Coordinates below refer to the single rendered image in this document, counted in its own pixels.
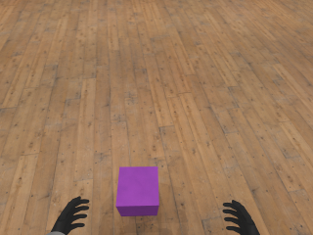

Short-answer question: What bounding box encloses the right robot hand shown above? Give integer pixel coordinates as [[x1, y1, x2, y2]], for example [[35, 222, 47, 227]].
[[223, 200, 260, 235]]

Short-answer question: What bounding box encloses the left robot hand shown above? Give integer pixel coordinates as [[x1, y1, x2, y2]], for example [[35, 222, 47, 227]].
[[51, 196, 90, 235]]

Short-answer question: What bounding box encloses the carton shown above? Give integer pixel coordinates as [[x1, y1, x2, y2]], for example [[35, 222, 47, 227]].
[[115, 166, 159, 216]]

